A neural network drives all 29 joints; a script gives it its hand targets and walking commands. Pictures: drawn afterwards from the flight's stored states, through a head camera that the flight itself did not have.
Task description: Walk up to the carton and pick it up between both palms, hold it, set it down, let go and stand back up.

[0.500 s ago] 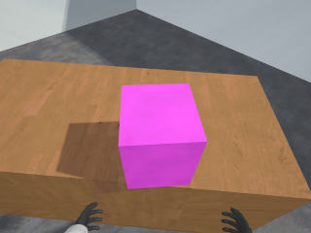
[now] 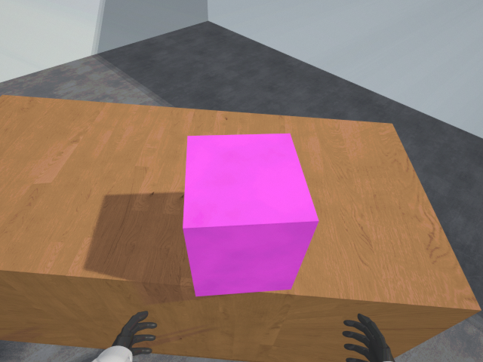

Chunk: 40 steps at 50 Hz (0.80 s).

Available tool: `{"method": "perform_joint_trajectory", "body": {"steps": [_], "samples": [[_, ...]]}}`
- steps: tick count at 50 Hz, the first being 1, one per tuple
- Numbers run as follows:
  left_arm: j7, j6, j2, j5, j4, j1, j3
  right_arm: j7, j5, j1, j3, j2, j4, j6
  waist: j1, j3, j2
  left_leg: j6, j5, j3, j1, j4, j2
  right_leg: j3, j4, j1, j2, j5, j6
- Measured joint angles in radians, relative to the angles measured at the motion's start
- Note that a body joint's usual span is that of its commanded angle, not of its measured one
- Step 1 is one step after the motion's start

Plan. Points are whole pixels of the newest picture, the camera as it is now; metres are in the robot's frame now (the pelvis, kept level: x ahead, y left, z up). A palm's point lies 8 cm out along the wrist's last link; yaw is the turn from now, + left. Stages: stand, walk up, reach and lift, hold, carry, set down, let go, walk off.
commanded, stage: let go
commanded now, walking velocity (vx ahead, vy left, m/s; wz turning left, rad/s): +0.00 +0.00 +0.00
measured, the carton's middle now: (241, 216) +0.41 +0.03 -0.01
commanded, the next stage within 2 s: stand in 0.16 s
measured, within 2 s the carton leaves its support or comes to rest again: neither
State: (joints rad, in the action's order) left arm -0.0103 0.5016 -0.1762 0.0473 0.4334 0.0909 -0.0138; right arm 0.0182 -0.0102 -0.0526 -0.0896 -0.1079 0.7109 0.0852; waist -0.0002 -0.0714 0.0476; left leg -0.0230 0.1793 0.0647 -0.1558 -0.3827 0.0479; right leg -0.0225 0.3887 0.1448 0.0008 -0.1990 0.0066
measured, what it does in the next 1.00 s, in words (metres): shifts its weight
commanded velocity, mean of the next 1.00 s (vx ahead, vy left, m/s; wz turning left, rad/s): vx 0.00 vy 0.00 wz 0.00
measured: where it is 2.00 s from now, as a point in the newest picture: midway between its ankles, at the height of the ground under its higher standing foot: outside the picture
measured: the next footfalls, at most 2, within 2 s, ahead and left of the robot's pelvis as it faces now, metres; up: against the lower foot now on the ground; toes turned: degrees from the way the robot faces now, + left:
none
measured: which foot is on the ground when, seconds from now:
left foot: down 0.00-1.00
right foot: down 0.00-1.00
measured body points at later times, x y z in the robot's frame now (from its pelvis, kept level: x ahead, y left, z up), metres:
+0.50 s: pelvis +0.06 +0.01 +0.00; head +0.06 +0.02 +0.45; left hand +0.11 +0.26 -0.14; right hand +0.10 -0.23 -0.14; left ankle +0.02 +0.13 -0.74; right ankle +0.01 -0.12 -0.74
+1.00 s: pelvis +0.07 +0.02 +0.00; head +0.08 +0.03 +0.44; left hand +0.05 +0.24 -0.17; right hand +0.05 -0.20 -0.16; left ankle +0.02 +0.13 -0.74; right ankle +0.01 -0.12 -0.74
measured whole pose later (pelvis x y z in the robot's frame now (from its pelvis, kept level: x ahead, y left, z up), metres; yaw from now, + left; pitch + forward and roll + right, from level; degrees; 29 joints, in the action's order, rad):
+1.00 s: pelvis +0.07 +0.02 +0.00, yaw +4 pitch +0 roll +0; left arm -0.05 -0.01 -0.14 0.01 1.08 0.32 -0.02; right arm -0.04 -0.02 -0.37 -0.03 -0.13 1.08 -0.02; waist 0.00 -0.02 0.02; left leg 0.01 0.31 0.01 -0.13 -0.45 0.00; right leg 0.03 0.39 0.06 0.05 -0.32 0.04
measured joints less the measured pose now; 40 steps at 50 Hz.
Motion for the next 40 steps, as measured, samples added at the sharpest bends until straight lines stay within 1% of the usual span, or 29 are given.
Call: {"method": "perform_joint_trajectory", "body": {"steps": [5,8,9,11,12,13,15,17,21,25,32,40], "samples": [[0.006,-0.007,0.002,0.010,-0.004,0.020,-0.003,0.006,-0.003,-0.011,0.004,-0.011,0.013,-0.007,-0.002,0.010,0.000,0.001,0.002,0.004,0.017,0.010,0.000,-0.003,-0.014,-0.018,0.000,0.002,0.001],[0.002,-0.017,-0.002,-0.001,-0.017,0.028,0.001,0.012,-0.008,-0.019,-0.001,-0.011,-0.004,-0.015,-0.005,0.010,0.001,0.002,0.006,0.008,0.017,0.006,0.000,-0.007,-0.007,-0.015,0.000,-0.002,0.002],[0.004,-0.067,-0.003,-0.003,-0.003,0.035,0.004,0.009,-0.018,-0.031,0.006,-0.019,-0.008,-0.028,-0.002,0.022,-0.003,0.003,0.010,0.004,0.004,-0.003,0.001,-0.004,-0.005,-0.007,0.000,-0.004,0.003],[0.007,-0.255,-0.007,0.003,0.062,0.063,0.005,-0.003,-0.040,-0.069,0.019,-0.038,0.005,-0.052,0.004,0.051,-0.011,0.013,0.041,-0.008,-0.030,-0.030,-0.004,0.009,0.004,0.015,0.005,-0.014,0.004],[0.008,-0.337,-0.010,0.008,0.091,0.083,0.002,-0.006,-0.043,-0.094,0.021,-0.046,0.019,-0.061,0.003,0.063,-0.012,0.018,0.060,-0.015,-0.043,-0.040,-0.007,0.015,0.007,0.021,0.008,-0.021,0.005],[0.008,-0.400,-0.013,0.010,0.118,0.104,-0.002,-0.006,-0.042,-0.121,0.021,-0.054,0.036,-0.070,0.000,0.074,-0.014,0.020,0.067,-0.021,-0.052,-0.045,-0.009,0.021,0.008,0.027,0.009,-0.027,0.005],[0.011,-0.474,-0.018,0.009,0.164,0.146,-0.010,0.003,-0.037,-0.170,0.021,-0.071,0.070,-0.085,-0.004,0.088,-0.023,0.019,0.038,-0.032,-0.065,-0.047,-0.007,0.031,0.011,0.034,0.007,-0.038,0.005],[0.014,-0.509,-0.023,0.008,0.208,0.182,-0.019,0.010,-0.031,-0.209,0.020,-0.079,0.103,-0.096,-0.005,0.096,-0.026,0.013,0.051,-0.036,-0.073,-0.059,-0.007,0.035,0.010,0.034,0.007,-0.049,0.006],[0.006,-0.545,-0.026,0.002,0.288,0.234,-0.026,0.005,-0.025,-0.262,0.023,-0.077,0.156,-0.109,-0.001,0.106,-0.028,0.014,0.083,-0.040,-0.063,-0.060,-0.012,0.039,-0.004,0.015,0.012,-0.063,0.009],[-0.001,-0.556,-0.018,-0.008,0.361,0.256,-0.022,-0.004,-0.018,-0.294,0.028,-0.071,0.199,-0.118,0.003,0.116,-0.036,0.020,0.106,-0.042,-0.044,-0.065,-0.016,0.042,-0.016,-0.013,0.016,-0.079,0.015],[-0.022,-0.547,-0.006,-0.022,0.460,0.253,-0.017,-0.030,-0.014,-0.317,0.034,-0.062,0.264,-0.124,-0.002,0.117,-0.029,0.027,0.138,-0.043,-0.008,-0.073,-0.030,0.046,-0.011,-0.052,0.030,-0.112,0.025],[-0.033,-0.526,0.010,-0.032,0.555,0.242,-0.013,-0.045,-0.010,-0.321,0.046,-0.050,0.326,-0.112,-0.003,0.076,-0.025,0.036,0.145,-0.042,0.018,-0.069,-0.047,0.046,0.003,-0.072,0.047,-0.128,0.035]]}}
